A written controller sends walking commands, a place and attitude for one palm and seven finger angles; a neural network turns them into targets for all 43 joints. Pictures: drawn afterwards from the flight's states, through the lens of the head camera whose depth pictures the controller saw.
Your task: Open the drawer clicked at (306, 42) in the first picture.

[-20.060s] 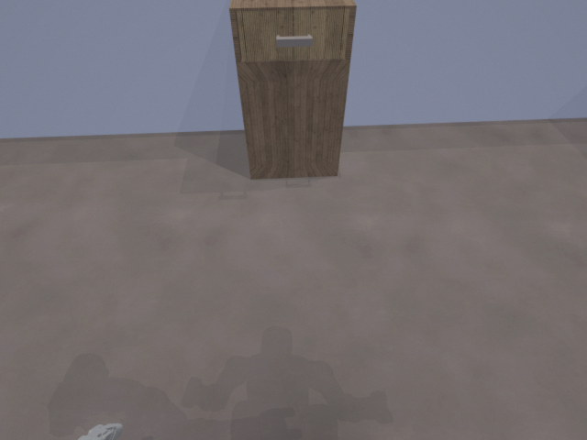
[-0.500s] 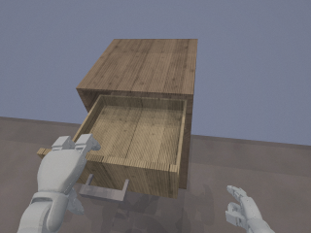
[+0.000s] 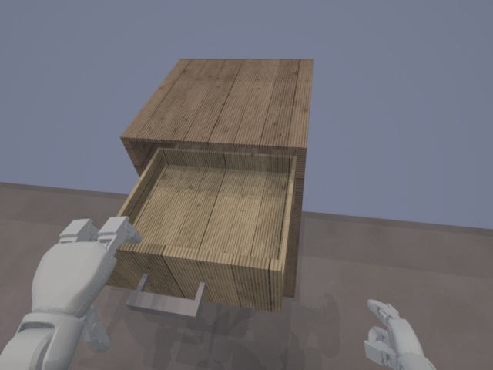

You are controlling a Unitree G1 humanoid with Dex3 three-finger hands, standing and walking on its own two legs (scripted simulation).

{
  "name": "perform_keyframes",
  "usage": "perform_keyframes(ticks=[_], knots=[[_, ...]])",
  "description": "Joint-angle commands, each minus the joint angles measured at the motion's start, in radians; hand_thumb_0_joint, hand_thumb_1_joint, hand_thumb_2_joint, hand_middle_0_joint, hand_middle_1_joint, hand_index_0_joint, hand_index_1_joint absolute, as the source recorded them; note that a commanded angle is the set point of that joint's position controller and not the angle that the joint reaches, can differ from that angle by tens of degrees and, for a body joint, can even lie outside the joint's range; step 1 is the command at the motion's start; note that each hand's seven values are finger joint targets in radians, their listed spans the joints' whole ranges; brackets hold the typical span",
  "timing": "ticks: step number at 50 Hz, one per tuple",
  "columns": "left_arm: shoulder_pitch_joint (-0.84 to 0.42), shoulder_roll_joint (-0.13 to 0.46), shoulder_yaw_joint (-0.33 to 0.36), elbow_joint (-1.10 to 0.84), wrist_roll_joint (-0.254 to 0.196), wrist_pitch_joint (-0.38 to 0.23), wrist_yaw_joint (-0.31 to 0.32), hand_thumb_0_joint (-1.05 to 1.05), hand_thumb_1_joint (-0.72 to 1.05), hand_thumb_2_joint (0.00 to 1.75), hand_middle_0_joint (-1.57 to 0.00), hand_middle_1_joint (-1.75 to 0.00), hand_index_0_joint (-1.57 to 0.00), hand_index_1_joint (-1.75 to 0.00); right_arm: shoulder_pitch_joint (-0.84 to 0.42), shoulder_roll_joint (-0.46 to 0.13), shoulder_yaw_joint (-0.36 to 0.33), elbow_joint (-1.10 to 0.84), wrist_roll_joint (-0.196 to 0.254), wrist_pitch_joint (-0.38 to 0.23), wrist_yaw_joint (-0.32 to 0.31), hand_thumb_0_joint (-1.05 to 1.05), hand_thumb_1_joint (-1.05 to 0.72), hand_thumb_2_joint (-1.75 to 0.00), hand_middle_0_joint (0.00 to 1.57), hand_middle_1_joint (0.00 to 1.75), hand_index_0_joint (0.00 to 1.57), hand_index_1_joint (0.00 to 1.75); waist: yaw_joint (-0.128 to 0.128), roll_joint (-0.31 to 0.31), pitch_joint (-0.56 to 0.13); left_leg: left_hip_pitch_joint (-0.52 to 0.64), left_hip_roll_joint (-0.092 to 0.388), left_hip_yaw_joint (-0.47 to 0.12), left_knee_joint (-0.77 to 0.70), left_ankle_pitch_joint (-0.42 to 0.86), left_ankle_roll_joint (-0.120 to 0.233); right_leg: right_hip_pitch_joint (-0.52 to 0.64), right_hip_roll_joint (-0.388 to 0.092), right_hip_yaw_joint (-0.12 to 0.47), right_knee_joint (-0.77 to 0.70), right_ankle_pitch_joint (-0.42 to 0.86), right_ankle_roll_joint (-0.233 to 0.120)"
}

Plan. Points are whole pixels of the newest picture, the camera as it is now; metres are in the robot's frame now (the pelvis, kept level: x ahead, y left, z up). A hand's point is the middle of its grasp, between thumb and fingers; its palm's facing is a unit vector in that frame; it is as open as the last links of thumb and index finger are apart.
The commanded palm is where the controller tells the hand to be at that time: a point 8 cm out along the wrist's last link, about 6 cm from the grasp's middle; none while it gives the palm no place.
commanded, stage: draw the hand back to the body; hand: left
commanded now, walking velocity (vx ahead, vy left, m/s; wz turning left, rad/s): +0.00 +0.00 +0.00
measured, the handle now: (168, 294) +0.24 +0.21 -0.06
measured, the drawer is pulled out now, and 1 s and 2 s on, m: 0.30 0.30 0.30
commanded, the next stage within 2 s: step back with the hand held close in 1.12 s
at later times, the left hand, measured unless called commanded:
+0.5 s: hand (102, 255) +0.20 +0.22 +0.15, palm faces +0.39 -0.84 -0.38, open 12.3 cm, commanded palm +0.15 +0.26 +0.17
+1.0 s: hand (83, 252) +0.20 +0.25 +0.16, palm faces +0.45 -0.79 -0.42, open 8.0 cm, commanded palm +0.15 +0.28 +0.18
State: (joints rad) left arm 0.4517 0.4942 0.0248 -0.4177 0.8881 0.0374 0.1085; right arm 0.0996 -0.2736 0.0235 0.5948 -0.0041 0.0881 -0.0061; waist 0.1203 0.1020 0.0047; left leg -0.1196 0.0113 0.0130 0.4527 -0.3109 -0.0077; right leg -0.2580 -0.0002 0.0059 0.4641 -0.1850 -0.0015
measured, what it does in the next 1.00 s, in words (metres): stands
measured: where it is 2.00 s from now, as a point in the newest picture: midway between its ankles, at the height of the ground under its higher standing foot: outside the picture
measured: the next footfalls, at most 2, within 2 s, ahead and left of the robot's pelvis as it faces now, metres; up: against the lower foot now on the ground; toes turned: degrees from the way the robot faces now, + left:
none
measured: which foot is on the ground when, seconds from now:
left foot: down 0.00-1.00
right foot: down 0.00-1.00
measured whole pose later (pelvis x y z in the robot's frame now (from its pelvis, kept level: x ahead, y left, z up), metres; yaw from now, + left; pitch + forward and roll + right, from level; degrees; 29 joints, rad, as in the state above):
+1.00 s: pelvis +0.03 +0.00 +0.00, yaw +3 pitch -1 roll -1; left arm 0.56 0.31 0.29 -0.50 -0.04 -0.14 0.12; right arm 0.17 -0.20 0.01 0.63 0.00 -0.20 -0.07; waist 0.07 0.07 0.00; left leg -0.08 0.02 -0.04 0.45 -0.35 -0.01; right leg -0.20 0.00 -0.05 0.46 -0.25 0.00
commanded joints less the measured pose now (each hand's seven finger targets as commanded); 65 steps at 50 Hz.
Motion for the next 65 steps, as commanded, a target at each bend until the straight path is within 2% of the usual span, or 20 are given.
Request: perform_keyframes(ticks=[1, 3, 6, 7, 8, 9, 10, 12, 13, 17, 31, 43, 46, 52, 54, 59, 61, 62, 64, 65], knots=[[-0.094, 0.191, 0.171, -0.200, -0.002, -0.030, 0.057, 0.00, -0.50, 0.30, -0.30, -1.20, -0.30, -1.20, -0.167, -0.088, -0.041, -0.174, 0.002, -0.051, -0.014, 0.00, -0.90, -0.90, 0.20, 0.30, 0.20, 0.30, 0.000, -0.076, -0.121, -0.098, -0.001, 0.007, -0.075, 0.208, 0.014, 0.148, -0.011, 0.015, -0.061, 0.077, -0.017], [-0.103, 0.183, 0.167, -0.234, -0.002, -0.033, 0.056, 0.00, -0.50, 0.30, -0.30, -1.20, -0.30, -1.20, -0.162, -0.083, -0.034, -0.188, 0.001, -0.056, -0.012, 0.00, -0.90, -0.90, 0.20, 0.30, 0.20, 0.30, 0.003, -0.044, -0.154, -0.093, 0.001, 0.006, -0.070, 0.199, 0.015, 0.155, -0.018, 0.014, -0.057, 0.056, -0.018], [-0.060, 0.208, 0.197, -0.189, -0.019, -0.033, 0.049, 0.00, -0.50, 0.30, -0.30, -1.20, -0.30, -1.20, -0.159, -0.089, -0.043, -0.179, 0.005, -0.054, -0.018, 0.00, -0.90, -0.90, 0.20, 0.30, 0.20, 0.30, 0.000, -0.085, -0.123, -0.094, 0.000, 0.008, -0.071, 0.210, 0.015, 0.147, -0.016, 0.011, -0.062, 0.079, -0.013], [-0.171, -0.114, 0.191, -0.276, -0.738, -0.100, 0.032, 0.00, -0.47, 0.32, -0.30, -1.18, -0.30, -1.18, -0.123, -0.004, -0.042, -0.228, 0.023, -0.143, -0.038, 0.00, -0.90, -0.90, 0.20, 0.30, 0.20, 0.30, -0.089, -0.116, -0.073, 0.005, 0.024, -0.007, -0.063, 0.131, 0.039, 0.145, 0.005, -0.040, -0.063, 0.017, -0.019], [-0.004, -0.076, 0.193, -0.096, -0.769, -0.123, 0.036, 0.00, -0.43, 0.33, -0.29, -1.15, -0.29, -1.15, -0.093, -0.018, -0.031, -0.190, 0.012, -0.197, -0.059, 0.00, -0.90, -0.90, 0.20, 0.30, 0.20, 0.30, -0.079, -0.171, -0.017, -0.029, 0.037, -0.008, -0.081, 0.092, 0.035, 0.136, 0.003, -0.059, -0.048, -0.032, -0.011], [0.017, -0.064, 0.229, -0.179, -0.846, -0.149, 0.031, 0.00, -0.40, 0.34, -0.29, -1.13, -0.29, -1.13, -0.082, -0.022, -0.030, -0.187, 0.012, -0.207, -0.080, 0.00, -0.90, -0.90, 0.20, 0.30, 0.20, 0.30, -0.065, -0.191, -0.017, -0.043, 0.039, -0.017, -0.100, 0.114, 0.031, 0.152, -0.008, -0.066, -0.070, -0.036, -0.006], [-0.042, -0.027, 0.251, -0.280, -0.863, -0.180, 0.037, 0.00, -0.36, 0.36, -0.29, -1.11, -0.29, -1.11, -0.081, -0.027, -0.028, -0.190, 0.010, -0.236, -0.092, 0.00, -0.90, -0.90, 0.20, 0.30, 0.20, 0.30, -0.063, -0.127, -0.069, -0.024, 0.033, -0.011, -0.100, 0.143, 0.029, 0.181, -0.021, -0.059, -0.070, -0.012, -0.004], [-0.067, 0.035, 0.317, -0.324, -0.879, -0.211, 0.055, 0.00, -0.29, 0.39, -0.29, -1.07, -0.29, -1.07, -0.061, -0.029, -0.025, -0.163, -0.003, -0.286, -0.100, 0.00, -0.90, -0.90, 0.20, 0.30, 0.20, 0.30, -0.058, -0.023, -0.080, -0.017, 0.026, -0.002, -0.090, 0.163, 0.018, 0.186, -0.022, -0.047, -0.071, 0.016, -0.007], [-0.058, -0.027, 0.271, -0.337, -0.879, -0.225, 0.052, 0.00, -0.26, 0.40, -0.28, -1.04, -0.28, -1.04, -0.042, -0.009, -0.017, -0.164, -0.009, -0.308, -0.096, 0.00, -0.90, -0.90, 0.20, 0.30, 0.20, 0.30, -0.059, 0.003, -0.087, -0.026, 0.019, -0.001, -0.094, 0.192, 0.016, 0.199, -0.031, -0.055, -0.066, 0.042, -0.010], [-0.022, -0.033, 0.293, -0.274, -0.895, -0.229, 0.043, 0.00, -0.12, 0.47, -0.27, -0.95, -0.27, -0.95, -0.036, -0.016, -0.026, -0.137, -0.006, -0.341, -0.087, 0.00, -0.90, -0.90, 0.20, 0.30, 0.20, 0.30, -0.061, -0.004, -0.002, -0.062, 0.024, 0.001, -0.093, 0.214, 0.008, 0.178, -0.027, -0.053, -0.078, 0.067, -0.015], [0.073, -0.032, 0.354, -0.303, -0.918, -0.257, 0.032, 0.00, 0.37, 0.68, -0.24, -0.64, -0.24, -0.64, -0.032, -0.013, -0.049, -0.121, 0.005, -0.359, -0.073, 0.00, -0.90, -0.90, 0.20, 0.30, 0.20, 0.30, -0.058, -0.061, -0.110, -0.042, 0.030, 0.010, -0.051, 0.353, 0.008, 0.210, -0.037, -0.061, -0.036, 0.228, -0.008], [0.062, -0.032, 0.373, -0.289, -0.924, -0.246, 0.034, 0.00, 0.80, 0.86, -0.21, -0.37, -0.21, -0.37, -0.038, -0.010, -0.048, -0.119, 0.012, -0.341, -0.077, 0.00, -0.90, -0.90, 0.20, 0.30, 0.20, 0.30, -0.062, -0.018, -0.094, -0.032, 0.032, 0.009, -0.048, 0.366, 0.005, 0.178, -0.040, -0.066, -0.036, 0.220, -0.005], [0.063, -0.029, 0.374, -0.280, -0.927, -0.240, 0.033, 0.00, 0.90, 0.90, -0.20, -0.30, -0.20, -0.30, -0.042, -0.012, -0.050, -0.123, 0.012, -0.337, -0.076, 0.00, -0.90, -0.90, 0.20, 0.30, 0.20, 0.30, -0.060, -0.076, -0.095, -0.040, 0.033, 0.005, -0.050, 0.350, 0.009, 0.183, -0.039, -0.069, -0.036, 0.215, -0.003], [0.042, -0.018, 0.384, -0.309, -0.924, -0.234, 0.035, 0.00, 0.90, 0.90, -0.20, -0.30, -0.20, -0.30, -0.051, -0.014, -0.044, -0.122, 0.011, -0.334, -0.075, 0.00, -0.90, -0.90, 0.20, 0.30, 0.20, 0.30, -0.058, -0.002, -0.094, -0.035, 0.032, 0.001, -0.048, 0.367, 0.002, 0.176, -0.040, -0.065, -0.039, 0.211, -0.009], [0.059, -0.035, 0.373, -0.279, -0.928, -0.231, 0.035, 0.00, 0.90, 0.90, -0.20, -0.30, -0.20, -0.30, -0.043, -0.008, -0.042, -0.123, 0.012, -0.330, -0.075, 0.00, -0.90, -0.90, 0.20, 0.30, 0.20, 0.30, -0.060, -0.056, -0.079, -0.051, 0.037, -0.005, -0.055, 0.348, 0.001, 0.174, -0.039, -0.076, -0.032, 0.193, -0.007], [0.059, -0.036, 0.372, -0.283, -0.928, -0.232, 0.036, 0.00, 0.90, 0.90, -0.20, -0.30, -0.20, -0.30, -0.046, -0.009, -0.043, -0.125, 0.013, -0.327, -0.075, 0.00, -0.90, -0.90, 0.20, 0.30, 0.20, 0.30, -0.060, -0.041, -0.077, -0.054, 0.036, -0.005, -0.056, 0.328, 0.003, 0.172, -0.041, -0.073, -0.036, 0.175, -0.008], [0.058, -0.019, 0.384, -0.303, -0.927, -0.235, 0.039, 0.00, 0.90, 0.90, -0.20, -0.30, -0.20, -0.30, -0.043, -0.010, -0.045, -0.128, 0.012, -0.330, -0.075, 0.00, -0.90, -0.90, 0.20, 0.30, 0.20, 0.30, -0.056, -0.033, -0.105, -0.044, 0.035, -0.003, -0.054, 0.334, 0.003, 0.180, -0.043, -0.071, -0.033, 0.183, -0.008], [-0.158, 0.133, 0.557, -0.390, -0.936, -0.304, 0.047, 0.00, 0.90, 0.90, -0.20, -0.30, -0.20, -0.30, 0.001, -0.036, -0.031, -0.168, 0.022, -0.306, -0.072, 0.00, -0.90, -0.90, 0.20, 0.30, 0.20, 0.30, -0.102, 0.029, 0.026, -0.111, 0.033, -0.022, -0.048, 0.212, 0.022, 0.080, -0.079, 0.035, -0.079, 0.203, -0.017], [0.027, -0.006, 0.455, -0.263, -0.919, -0.308, 0.032, 0.00, 0.90, 0.90, -0.20, -0.30, -0.20, -0.30, -0.007, -0.037, -0.047, -0.147, 0.013, -0.271, -0.080, 0.00, -0.90, -0.90, 0.20, 0.30, 0.20, 0.30, -0.122, -0.141, -0.020, -0.080, 0.043, -0.048, -0.036, 0.199, 0.032, 0.087, -0.099, 0.053, -0.078, 0.235, -0.018], [0.062, -0.026, 0.430, -0.261, -0.918, -0.307, 0.026, 0.00, 0.90, 0.90, -0.20, -0.30, -0.20, -0.30, -0.014, -0.043, -0.050, -0.159, 0.014, -0.261, -0.077, 0.00, -0.90, -0.90, 0.20, 0.30, 0.20, 0.30, -0.123, -0.130, -0.049, -0.068, 0.046, -0.046, -0.029, 0.235, 0.036, 0.095, -0.107, 0.047, -0.064, 0.262, -0.017]])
